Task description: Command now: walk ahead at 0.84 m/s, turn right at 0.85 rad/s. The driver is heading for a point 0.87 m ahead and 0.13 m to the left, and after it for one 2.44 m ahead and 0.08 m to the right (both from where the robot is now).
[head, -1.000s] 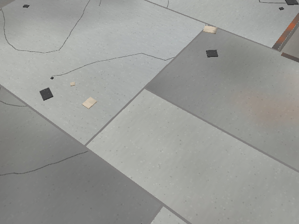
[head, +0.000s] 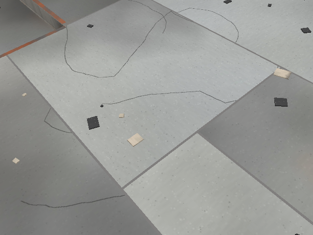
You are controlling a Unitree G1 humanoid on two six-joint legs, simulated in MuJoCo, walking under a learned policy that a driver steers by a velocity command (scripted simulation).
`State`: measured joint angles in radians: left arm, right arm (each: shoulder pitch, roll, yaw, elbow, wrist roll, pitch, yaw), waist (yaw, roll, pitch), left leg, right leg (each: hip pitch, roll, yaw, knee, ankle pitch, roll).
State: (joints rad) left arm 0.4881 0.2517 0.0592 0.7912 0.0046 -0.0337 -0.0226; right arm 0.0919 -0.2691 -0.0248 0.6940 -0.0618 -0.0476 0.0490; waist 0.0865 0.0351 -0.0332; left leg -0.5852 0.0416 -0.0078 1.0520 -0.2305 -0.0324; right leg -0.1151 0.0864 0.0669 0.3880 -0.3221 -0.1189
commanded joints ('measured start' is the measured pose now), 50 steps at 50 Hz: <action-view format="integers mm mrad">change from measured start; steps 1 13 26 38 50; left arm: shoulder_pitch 47 18 -355 -342 -328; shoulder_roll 179 227 54 64 181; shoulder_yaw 50 36 -68 -44 21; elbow -38 74 -193 -221 -187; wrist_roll -10 45 31 21 43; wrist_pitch -37 -59 -26 -6 16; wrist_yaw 11 41 20 68 44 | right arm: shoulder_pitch -143 138 217 294 84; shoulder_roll -89 -156 -185 -159 -105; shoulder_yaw -16 -32 -71 -92 -63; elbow -92 -17 93 0 -148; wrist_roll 10 47 56 33 59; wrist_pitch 4 -2 -18 81 144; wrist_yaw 3 -25 -33 -52 14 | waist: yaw -5 -197 -39 -103 -99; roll -60 -211 5 -112 -219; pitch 113 -91 33 -143 -45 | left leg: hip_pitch -295 402 131 -3 256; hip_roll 6 -181 -54 -88 -14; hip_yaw -4 189 -218 -52 84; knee -81 -438 -733 275 -205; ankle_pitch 78 38 838 -275 -160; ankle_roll -19 197 261 11 38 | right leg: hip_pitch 153 236 -212 57 -188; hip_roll -224 -271 -50 -439 -415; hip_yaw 373 -6 -80 291 -143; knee -255 196 410 -1 -66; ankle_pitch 19 1452 204 536 187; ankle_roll -152 0 159 -90 -22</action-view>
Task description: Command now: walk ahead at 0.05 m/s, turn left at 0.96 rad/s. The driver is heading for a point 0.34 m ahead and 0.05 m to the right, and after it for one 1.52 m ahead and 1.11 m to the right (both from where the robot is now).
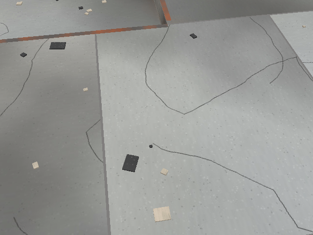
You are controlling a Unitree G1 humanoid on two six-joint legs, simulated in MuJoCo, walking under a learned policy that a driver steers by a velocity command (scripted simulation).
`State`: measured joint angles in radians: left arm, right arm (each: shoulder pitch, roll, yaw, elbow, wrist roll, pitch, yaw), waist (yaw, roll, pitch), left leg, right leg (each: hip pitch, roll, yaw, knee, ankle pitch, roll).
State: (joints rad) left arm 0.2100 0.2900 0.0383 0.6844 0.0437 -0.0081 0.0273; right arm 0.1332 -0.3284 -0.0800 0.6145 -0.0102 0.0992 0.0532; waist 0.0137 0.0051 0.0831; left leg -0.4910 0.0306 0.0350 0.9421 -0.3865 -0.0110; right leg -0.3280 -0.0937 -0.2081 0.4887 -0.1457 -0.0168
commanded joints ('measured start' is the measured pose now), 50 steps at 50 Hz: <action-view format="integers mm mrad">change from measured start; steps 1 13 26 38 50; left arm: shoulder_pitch -32 119 396 302 169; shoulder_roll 155 109 150 129 216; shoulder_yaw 48 49 82 56 58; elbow -76 34 81 61 115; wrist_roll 3 -37 -37 -45 -29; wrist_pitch -5 59 48 -56 -86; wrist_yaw -11 -58 -90 -46 -29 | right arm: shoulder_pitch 27 -9 -120 -136 325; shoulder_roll -53 -45 -24 -38 -170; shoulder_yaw -10 31 4 22 -15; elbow -78 -37 -49 -9 52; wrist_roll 10 -8 -28 -38 -18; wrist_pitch -4 -78 -76 -115 -159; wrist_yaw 11 -85 -61 -7 -61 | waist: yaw -16 2 147 79 -239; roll -189 115 -190 -108 -73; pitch -159 -112 -49 7 -264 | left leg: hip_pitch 182 355 -160 -375 671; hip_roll -13 222 147 33 -6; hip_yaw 61 -44 148 -2 -54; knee -145 -598 -211 -58 -330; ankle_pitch -15 639 -430 331 81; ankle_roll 23 193 28 -42 83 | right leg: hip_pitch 37 -126 408 371 48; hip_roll -247 83 -23 -40 9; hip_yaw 120 182 375 530 457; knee -148 517 -148 -402 317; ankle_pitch -24 -263 -593 -224 681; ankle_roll -112 52 -176 -206 -137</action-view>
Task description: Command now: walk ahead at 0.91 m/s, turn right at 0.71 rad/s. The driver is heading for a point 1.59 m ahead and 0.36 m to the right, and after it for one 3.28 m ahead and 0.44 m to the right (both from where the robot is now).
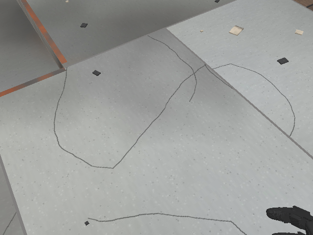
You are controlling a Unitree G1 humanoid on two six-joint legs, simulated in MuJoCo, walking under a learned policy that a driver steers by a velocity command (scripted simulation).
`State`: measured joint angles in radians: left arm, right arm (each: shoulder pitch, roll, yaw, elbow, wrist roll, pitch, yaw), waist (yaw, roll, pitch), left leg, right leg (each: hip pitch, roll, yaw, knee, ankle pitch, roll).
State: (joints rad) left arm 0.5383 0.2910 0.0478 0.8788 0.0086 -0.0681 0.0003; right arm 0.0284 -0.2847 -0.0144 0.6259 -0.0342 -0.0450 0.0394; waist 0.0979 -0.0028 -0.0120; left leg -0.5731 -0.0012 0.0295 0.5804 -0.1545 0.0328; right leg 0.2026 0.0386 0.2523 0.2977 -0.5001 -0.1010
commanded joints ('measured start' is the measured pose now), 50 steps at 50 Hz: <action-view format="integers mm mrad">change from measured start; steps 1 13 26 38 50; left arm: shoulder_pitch -97 -463 -104 -115 -340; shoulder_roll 46 22 315 92 96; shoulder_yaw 11 -17 103 14 -36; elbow -124 -254 -163 -33 -213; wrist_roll -21 14 33 1 33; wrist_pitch -41 63 74 -82 -92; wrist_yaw -8 -90 -16 -19 0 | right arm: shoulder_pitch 560 297 260 3 434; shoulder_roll -324 -50 -102 -23 -179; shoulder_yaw -108 -42 -32 8 -93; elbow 54 166 -2 26 195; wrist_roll -39 8 14 33 19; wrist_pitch -25 -91 -70 -11 20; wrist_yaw -62 -31 -43 18 -26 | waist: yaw -302 -60 40 -39 -184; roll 225 69 -56 17 -36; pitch -354 159 -289 145 -93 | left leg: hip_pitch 1024 367 -314 -31 787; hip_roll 342 229 1 85 247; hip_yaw -515 112 -97 58 -800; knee -120 -510 1133 176 -359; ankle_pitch -761 14 -258 316 -367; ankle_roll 89 29 -49 54 406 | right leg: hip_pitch -766 -1004 264 -364 -1070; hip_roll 26 -155 -315 -87 -33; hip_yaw -76 -229 559 -308 -103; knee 918 867 8 -259 1270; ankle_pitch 415 487 122 848 190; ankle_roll -29 -3 -404 -4 77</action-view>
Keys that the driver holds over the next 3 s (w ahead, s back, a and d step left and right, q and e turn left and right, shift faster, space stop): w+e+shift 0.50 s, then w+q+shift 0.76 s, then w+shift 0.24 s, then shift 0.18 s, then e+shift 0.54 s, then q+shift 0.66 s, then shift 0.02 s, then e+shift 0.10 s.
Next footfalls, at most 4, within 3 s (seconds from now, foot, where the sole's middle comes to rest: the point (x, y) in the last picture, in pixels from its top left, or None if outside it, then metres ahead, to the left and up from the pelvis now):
0.48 right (216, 214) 0.57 -0.14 -0.75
0.92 left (232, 128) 1.02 -0.23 -0.75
1.34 right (270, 77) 1.41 -0.48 -0.75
1.72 left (226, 41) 1.75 -0.24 -0.75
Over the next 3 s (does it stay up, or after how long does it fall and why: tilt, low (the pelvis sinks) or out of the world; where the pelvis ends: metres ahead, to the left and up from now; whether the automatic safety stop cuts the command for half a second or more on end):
stays up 1.70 -0.35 0.03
